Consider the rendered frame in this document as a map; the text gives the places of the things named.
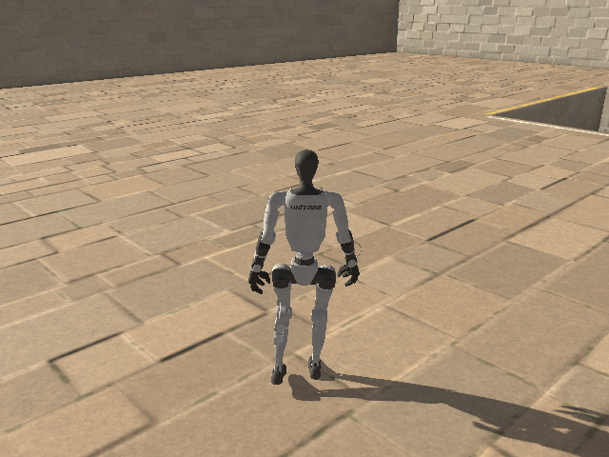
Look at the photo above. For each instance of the left robot hand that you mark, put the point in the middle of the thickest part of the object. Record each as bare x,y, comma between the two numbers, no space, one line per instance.
254,278

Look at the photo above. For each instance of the right robot hand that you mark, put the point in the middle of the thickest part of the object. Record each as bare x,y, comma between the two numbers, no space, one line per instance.
349,271

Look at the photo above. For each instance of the robot left forearm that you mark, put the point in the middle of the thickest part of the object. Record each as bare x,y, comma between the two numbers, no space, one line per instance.
259,255

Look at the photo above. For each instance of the robot left upper arm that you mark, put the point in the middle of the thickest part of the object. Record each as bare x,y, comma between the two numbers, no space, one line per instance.
275,200

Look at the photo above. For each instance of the right robot foot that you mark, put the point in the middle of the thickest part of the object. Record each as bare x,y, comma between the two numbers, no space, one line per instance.
314,371

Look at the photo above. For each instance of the robot right forearm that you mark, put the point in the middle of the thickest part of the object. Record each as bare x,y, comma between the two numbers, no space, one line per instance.
349,252

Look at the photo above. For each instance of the robot right upper arm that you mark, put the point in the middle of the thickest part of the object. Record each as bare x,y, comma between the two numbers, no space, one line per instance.
336,201

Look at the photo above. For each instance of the right robot thigh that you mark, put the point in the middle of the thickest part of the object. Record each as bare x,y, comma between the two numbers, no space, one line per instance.
326,279

